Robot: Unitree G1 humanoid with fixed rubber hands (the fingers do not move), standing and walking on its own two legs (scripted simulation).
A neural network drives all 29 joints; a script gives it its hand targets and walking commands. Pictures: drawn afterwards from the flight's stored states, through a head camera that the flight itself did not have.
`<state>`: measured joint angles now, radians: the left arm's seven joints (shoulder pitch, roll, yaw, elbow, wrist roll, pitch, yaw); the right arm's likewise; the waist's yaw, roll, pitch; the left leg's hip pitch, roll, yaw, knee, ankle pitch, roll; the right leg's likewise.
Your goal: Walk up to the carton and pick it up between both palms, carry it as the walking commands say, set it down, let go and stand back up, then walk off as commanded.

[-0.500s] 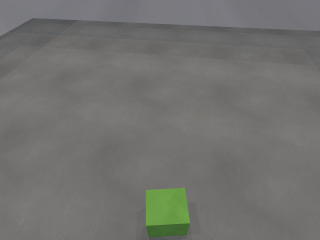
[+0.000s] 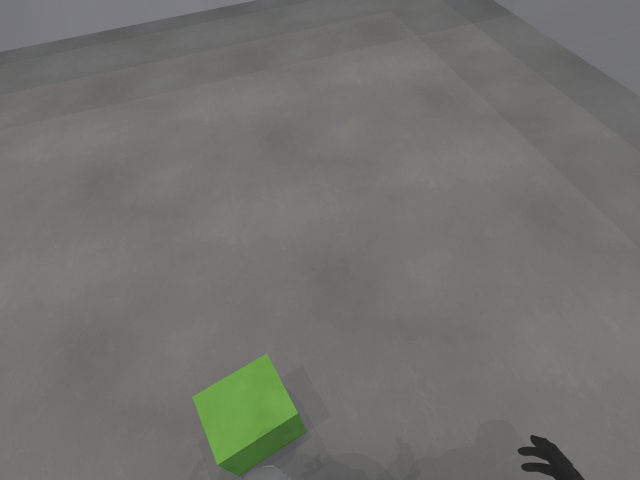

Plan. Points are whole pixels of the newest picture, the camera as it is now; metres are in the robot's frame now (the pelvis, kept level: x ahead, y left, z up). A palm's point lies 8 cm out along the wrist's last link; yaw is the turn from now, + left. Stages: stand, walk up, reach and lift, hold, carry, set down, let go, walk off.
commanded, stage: walk off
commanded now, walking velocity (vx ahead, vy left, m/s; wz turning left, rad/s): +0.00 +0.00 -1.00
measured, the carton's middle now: (253, 415) +0.36 +0.25 -0.65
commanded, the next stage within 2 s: none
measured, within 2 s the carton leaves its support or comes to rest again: neither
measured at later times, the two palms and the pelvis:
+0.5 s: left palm (181, 395) +0.27 +0.24 -0.10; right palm out of the picture +0.00 -0.26 -0.07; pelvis +0.02 +0.04 +0.01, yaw -30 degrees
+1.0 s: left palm (292, 348) +0.32 +0.07 -0.08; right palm out of the picture -0.10 -0.29 -0.09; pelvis +0.02 -0.01 +0.00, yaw -58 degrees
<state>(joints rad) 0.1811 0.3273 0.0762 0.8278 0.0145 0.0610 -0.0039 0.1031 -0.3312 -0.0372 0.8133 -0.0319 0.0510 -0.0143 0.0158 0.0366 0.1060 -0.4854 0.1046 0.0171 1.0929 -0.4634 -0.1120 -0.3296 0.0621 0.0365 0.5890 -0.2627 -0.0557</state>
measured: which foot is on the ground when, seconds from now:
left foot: up 0.00-0.24, down 0.26-0.68, up 0.70-1.00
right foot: down 0.00-0.26, up 0.28-0.66, down 0.68-1.00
